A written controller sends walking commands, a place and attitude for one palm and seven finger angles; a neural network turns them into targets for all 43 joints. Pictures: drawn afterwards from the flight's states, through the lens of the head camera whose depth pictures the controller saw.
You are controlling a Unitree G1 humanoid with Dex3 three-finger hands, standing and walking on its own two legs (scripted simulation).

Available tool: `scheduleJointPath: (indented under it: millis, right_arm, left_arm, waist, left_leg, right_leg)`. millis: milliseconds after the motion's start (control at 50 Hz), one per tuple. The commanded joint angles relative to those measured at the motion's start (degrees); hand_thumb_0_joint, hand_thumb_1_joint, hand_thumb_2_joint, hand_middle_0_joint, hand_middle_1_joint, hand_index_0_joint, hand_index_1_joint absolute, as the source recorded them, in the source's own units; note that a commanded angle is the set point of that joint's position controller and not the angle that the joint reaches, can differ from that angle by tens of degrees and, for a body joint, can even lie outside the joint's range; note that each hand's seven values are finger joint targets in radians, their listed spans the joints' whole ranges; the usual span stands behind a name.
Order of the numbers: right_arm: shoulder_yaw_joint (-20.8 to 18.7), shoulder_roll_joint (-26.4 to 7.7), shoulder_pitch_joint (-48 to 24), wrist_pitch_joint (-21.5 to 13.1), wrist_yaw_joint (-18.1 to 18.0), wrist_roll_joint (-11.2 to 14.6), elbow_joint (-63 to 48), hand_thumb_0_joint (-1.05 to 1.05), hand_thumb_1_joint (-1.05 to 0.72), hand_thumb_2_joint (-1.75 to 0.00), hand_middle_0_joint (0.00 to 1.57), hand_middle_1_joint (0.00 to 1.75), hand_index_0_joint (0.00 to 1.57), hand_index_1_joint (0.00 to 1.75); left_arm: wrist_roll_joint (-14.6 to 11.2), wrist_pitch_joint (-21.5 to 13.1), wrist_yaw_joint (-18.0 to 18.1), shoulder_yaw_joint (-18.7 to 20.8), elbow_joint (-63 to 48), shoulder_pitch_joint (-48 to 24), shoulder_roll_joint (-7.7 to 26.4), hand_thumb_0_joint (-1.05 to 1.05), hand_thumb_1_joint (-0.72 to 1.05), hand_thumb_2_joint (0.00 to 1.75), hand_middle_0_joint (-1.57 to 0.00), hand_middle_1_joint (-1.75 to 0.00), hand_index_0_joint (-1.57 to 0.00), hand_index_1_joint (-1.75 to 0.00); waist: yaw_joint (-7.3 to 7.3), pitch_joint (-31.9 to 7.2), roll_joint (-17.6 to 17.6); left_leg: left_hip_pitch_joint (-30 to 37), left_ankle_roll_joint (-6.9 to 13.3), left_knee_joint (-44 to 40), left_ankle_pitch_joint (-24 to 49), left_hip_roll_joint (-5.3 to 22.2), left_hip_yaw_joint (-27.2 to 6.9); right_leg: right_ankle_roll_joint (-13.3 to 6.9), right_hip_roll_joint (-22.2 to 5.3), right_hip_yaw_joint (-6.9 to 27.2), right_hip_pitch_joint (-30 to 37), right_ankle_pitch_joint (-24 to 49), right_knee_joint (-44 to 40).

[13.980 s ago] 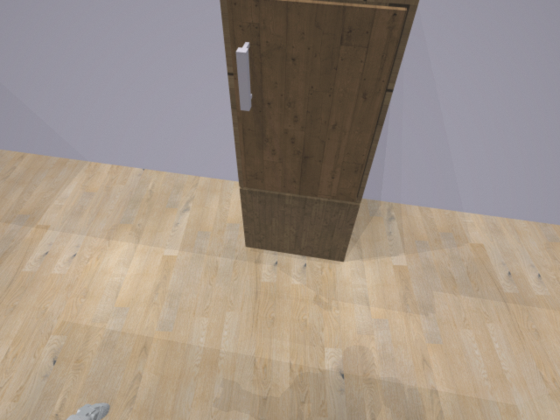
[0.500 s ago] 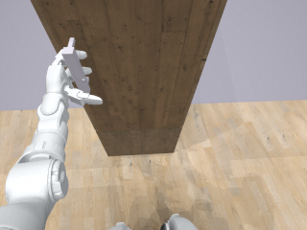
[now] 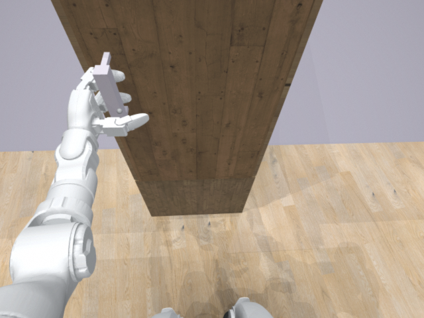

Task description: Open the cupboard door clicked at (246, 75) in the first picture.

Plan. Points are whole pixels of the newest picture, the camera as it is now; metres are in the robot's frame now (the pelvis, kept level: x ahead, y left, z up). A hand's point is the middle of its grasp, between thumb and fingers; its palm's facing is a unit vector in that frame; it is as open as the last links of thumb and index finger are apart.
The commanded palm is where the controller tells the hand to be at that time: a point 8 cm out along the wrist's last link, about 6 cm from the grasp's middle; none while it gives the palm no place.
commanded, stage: close the thumb around the handle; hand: left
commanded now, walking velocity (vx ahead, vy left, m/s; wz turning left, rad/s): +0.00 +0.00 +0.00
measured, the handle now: (115, 94) +0.52 +0.17 +0.10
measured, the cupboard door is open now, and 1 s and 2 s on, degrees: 0 18 39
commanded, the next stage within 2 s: pull the door open along its arc in 0.36 s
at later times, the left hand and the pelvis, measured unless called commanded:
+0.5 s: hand (124, 111) +0.48 +0.14 +0.10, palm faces +0.01 -1.00 +0.00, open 5.8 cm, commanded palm +0.44 +0.19 +0.10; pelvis +0.00 +0.00 +0.00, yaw +0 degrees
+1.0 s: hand (136, 157) +0.37 +0.11 +0.10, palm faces +0.17 -0.98 +0.10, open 6.2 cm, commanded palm +0.32 +0.15 +0.10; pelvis +0.01 -0.01 +0.01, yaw +0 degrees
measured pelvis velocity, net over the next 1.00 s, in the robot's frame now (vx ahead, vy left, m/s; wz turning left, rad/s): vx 0.01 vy -0.01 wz -0.01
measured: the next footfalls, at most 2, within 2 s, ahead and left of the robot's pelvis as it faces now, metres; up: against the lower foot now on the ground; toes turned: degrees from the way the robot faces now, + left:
none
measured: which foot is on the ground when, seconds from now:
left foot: down 0.00-1.00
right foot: down 0.00-1.00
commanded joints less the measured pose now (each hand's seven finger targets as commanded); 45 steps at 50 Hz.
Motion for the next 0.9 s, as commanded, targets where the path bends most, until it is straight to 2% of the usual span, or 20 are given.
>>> scheduleJointPath:
  millis: [0,20,60,100,120,140,220,240,320,360,440,460,520,560,600,700,780,840,860,880]
  right_arm:
    - [-3.4,-9.0,6.8,-0.9,-0.3,-0.1,-4.3,0.00,-0.90,-0.90,0.20,0.30,0.20,0.30]
    - [-3.5,-8.9,6.7,-0.8,-0.2,-0.1,-4.3,0.00,-0.90,-0.90,0.20,0.30,0.20,0.30]
    - [-3.3,-8.7,6.6,-0.6,-0.2,-0.1,-4.3,0.00,-0.90,-0.90,0.20,0.30,0.20,0.30]
    - [-3.5,-9.0,7.0,-0.6,-0.3,-0.3,-4.5,0.00,-0.90,-0.90,0.20,0.30,0.20,0.30]
    - [-3.5,-8.6,6.6,-0.7,-0.2,-0.3,-4.5,0.00,-0.90,-0.90,0.20,0.30,0.20,0.30]
    - [-3.5,-8.4,6.5,-0.7,0.0,-0.3,-4.5,0.00,-0.90,-0.90,0.20,0.30,0.20,0.30]
    - [-3.6,-8.4,6.5,-0.6,0.2,-0.2,-4.3,0.00,-0.90,-0.90,0.20,0.30,0.20,0.30]
    - [-3.7,-8.6,6.6,-0.5,0.1,-0.2,-4.1,0.00,-0.90,-0.90,0.20,0.30,0.20,0.30]
    - [-3.5,-8.5,6.3,-0.4,-0.2,-0.3,-4.5,0.00,-0.90,-0.90,0.20,0.30,0.20,0.30]
    - [-3.5,-8.2,5.9,-0.4,0.0,-0.2,-4.9,0.00,-0.90,-0.90,0.20,0.30,0.20,0.30]
    - [-3.5,-8.4,5.9,-0.5,-0.1,-0.3,-4.7,0.00,-0.90,-0.90,0.20,0.30,0.20,0.30]
    - [-3.5,-8.1,5.7,-0.5,-0.1,-0.1,-4.6,0.00,-0.90,-0.90,0.20,0.30,0.20,0.30]
    - [-3.7,-8.3,5.6,-0.7,0.1,-0.2,-5.1,0.00,-0.90,-0.90,0.20,0.30,0.20,0.30]
    - [-3.8,-8.2,5.2,-0.7,0.3,-0.1,-5.8,0.00,-0.90,-0.90,0.20,0.30,0.20,0.30]
    - [-3.9,-8.2,4.7,-0.8,0.4,0.1,-6.8,0.00,-0.90,-0.90,0.20,0.30,0.20,0.30]
    - [-4.0,-7.4,2.0,-1.1,0.9,0.8,-9.6,0.00,-0.90,-0.90,0.20,0.30,0.20,0.30]
    - [-3.9,-6.6,-1.1,-1.6,1.1,1.3,-11.0,0.00,-0.90,-0.90,0.20,0.30,0.20,0.30]
    - [-3.8,-5.9,-3.2,-2.5,1.0,1.3,-12.0,0.00,-0.90,-0.90,0.20,0.30,0.20,0.30]
    - [-3.6,-3.9,-6.2,-3.2,1.1,1.0,-12.0,0.00,-0.90,-0.90,0.20,0.30,0.20,0.30]
    - [-3.3,-3.9,-6.9,-3.9,1.5,0.5,-12.2,0.00,-0.90,-0.90,0.20,0.30,0.20,0.30]
  left_arm:
    - [-1.1,-3.5,-0.1,0.8,-12.3,-25.3,9.7,0.00,0.51,0.73,-0.37,-1.31,-0.37,-1.31]
    - [-0.9,-3.2,0.0,1.2,-11.9,-24.3,10.3,0.00,0.56,0.76,-0.38,-1.31,-0.38,-1.31]
    - [-0.5,-2.9,0.4,0.0,-12.2,-26.0,9.1,0.00,0.68,0.80,-0.38,-1.33,-0.38,-1.33]
    - [-0.4,-3.6,1.2,2.6,-13.8,-26.0,12.0,0.00,0.79,0.85,-0.39,-1.34,-0.39,-1.34]
    - [-0.2,-4.1,1.3,1.8,-15.4,-25.8,11.1,0.00,0.84,0.88,-0.40,-1.34,-0.40,-1.34]
    - [-0.2,-4.3,1.3,0.8,-15.5,-25.5,9.6,0.00,0.90,0.90,-0.40,-1.35,-0.40,-1.35]
    - [-0.4,-3.9,1.4,-0.1,-14.5,-23.4,8.0,0.00,0.90,0.90,-0.40,-1.35,-0.40,-1.35]
    - [-0.4,-3.4,1.5,1.4,-13.3,-23.1,9.7,0.00,0.90,0.90,-0.40,-1.35,-0.40,-1.35]
    - [0.4,-3.4,1.9,2.4,-14.2,-23.1,11.5,0.00,0.90,0.90,-0.40,-1.35,-0.40,-1.35]
    - [0.6,-3.8,1.6,0.2,-16.0,-23.1,9.0,0.00,0.90,0.90,-0.40,-1.35,-0.40,-1.35]
    - [0.3,-3.7,1.6,1.2,-14.8,-23.4,10.2,0.00,0.90,0.90,-0.40,-1.35,-0.40,-1.35]
    - [0.3,-3.9,1.5,-1.0,-15.9,-25.7,8.1,0.00,0.90,0.90,-0.40,-1.35,-0.40,-1.35]
    - [0.2,-4.2,1.5,0.4,-16.8,-21.0,8.8,0.00,0.90,0.90,-0.40,-1.35,-0.40,-1.35]
    - [-0.5,-3.7,1.2,0.0,-17.9,-17.0,7.7,0.00,0.90,0.90,-0.40,-1.35,-0.40,-1.35]
    - [-1.1,-3.5,0.9,0.5,-20.7,-12.9,7.7,0.00,0.90,0.90,-0.40,-1.35,-0.40,-1.35]
    - [-2.9,-1.6,0.5,-1.0,-31.1,1.4,4.5,0.00,0.90,0.90,-0.40,-1.35,-0.40,-1.35]
    - [-3.8,0.6,1.0,-3.7,-39.7,10.3,0.8,0.00,0.90,0.90,-0.40,-1.35,-0.40,-1.35]
    - [-3.8,1.6,2.0,-5.7,-47.5,17.6,-1.7,0.00,0.90,0.90,-0.40,-1.35,-0.40,-1.35]
    - [-7.6,2.6,10.2,1.1,-51.5,16.4,-4.4,0.00,0.90,0.90,-0.40,-1.35,-0.40,-1.35]
    - [-6.0,3.6,14.3,-4.9,-53.7,19.3,-9.8,0.00,0.90,0.90,-0.40,-1.35,-0.40,-1.35]
  waist:
    - [-0.61,-23.1,0.9]
    - [-0.08,-23.4,0.6]
    - [-0.68,-21.4,1.4]
    - [0.02,-23.8,0.7]
    - [0.40,-25.7,3.6]
    - [0.18,-25.2,3.1]
    - [0.14,-24.4,1.9]
    - [0.19,-23.0,0.1]
    - [0.84,-23.3,1.1]
    - [0.81,-23.7,2.8]
    - [0.33,-23.0,0.8]
    - [-0.56,-22.6,1.7]
    - [1.37,-25.3,3.0]
    - [1.87,-25.2,0.3]
    - [2.80,-25.9,0.2]
    - [5.18,-24.5,-1.0]
    - [5.47,-19.7,-1.7]
    - [6.33,-19.2,-0.5]
    - [10.50,-17.6,-1.7]
    - [8.59,-15.9,-1.7]
  left_leg:
    - [13.0,-0.5,-5.2,21.3,-0.6,-4.0]
    - [12.3,-0.6,-5.3,20.8,-0.6,-3.8]
    - [11.6,-0.6,-5.6,19.2,-0.7,-3.7]
    - [12.3,-0.5,-5.3,21.0,-0.8,-3.8]
    - [14.2,-0.8,-5.2,22.5,-0.7,-3.8]
    - [14.9,-0.9,-5.1,23.2,-0.5,-3.9]
    - [14.8,-0.9,-5.1,24.0,-0.4,-3.9]
    - [13.3,-0.8,-5.3,22.4,-0.4,-3.6]
    - [12.1,-0.6,-5.9,21.0,-0.8,-3.2]
    - [13.9,-0.9,-5.8,22.1,-0.7,-3.5]
    - [12.2,-0.5,-5.7,20.4,-0.8,-3.0]
    - [12.6,-0.5,-5.7,19.9,-0.8,-3.0]
    - [14.2,-0.8,-5.5,22.4,-0.9,-3.2]
    - [13.0,-0.5,-5.8,22.8,-0.8,-2.6]
    - [13.2,-0.4,-6.0,24.5,-0.9,-2.4]
    - [12.2,0.0,-7.5,25.4,-1.0,-1.1]
    - [12.3,0.0,-9.0,22.4,-1.0,-0.4]
    - [14.2,-0.2,-9.7,23.0,-1.1,-0.4]
    - [12.3,-0.9,-10.5,21.5,-1.3,-0.5]
    - [13.7,-1.2,-10.9,19.9,-1.3,-0.4]
  right_leg:
    - [0.2,1.1,1.5,13.0,19.1,-3.6]
    - [0.3,1.0,1.7,13.6,19.3,-3.6]
    - [0.4,0.9,1.7,12.5,18.1,-4.0]
    - [0.2,1.0,1.9,14.3,19.6,-3.5]
    - [0.2,0.9,2.0,14.0,20.2,-3.2]
    - [0.2,0.9,1.7,13.3,20.2,-3.2]
    - [0.2,1.1,1.6,13.2,20.7,-3.4]
    - [0.3,1.0,1.6,13.6,20.3,-3.7]
    - [0.3,0.8,1.9,15.4,20.3,-3.7]
    - [0.1,0.8,1.7,14.2,20.0,-3.6]
    - [0.4,0.8,2.2,15.3,20.5,-4.0]
    - [0.4,0.8,2.2,14.6,20.0,-4.2]
    - [0.0,0.8,2.1,15.5,21.0,-3.6]
    - [0.2,0.9,2.2,17.7,22.7,-3.8]
    - [0.0,0.9,2.1,19.8,24.5,-3.7]
    - [0.0,0.6,2.3,24.8,27.6,-4.6]
    - [0.4,0.3,2.3,24.6,26.7,-6.3]
    - [0.4,-0.1,2.1,25.2,26.3,-6.5]
    - [0.3,0.0,0.8,24.8,22.6,-7.7]
    - [0.5,0.1,0.5,23.9,20.5,-7.9]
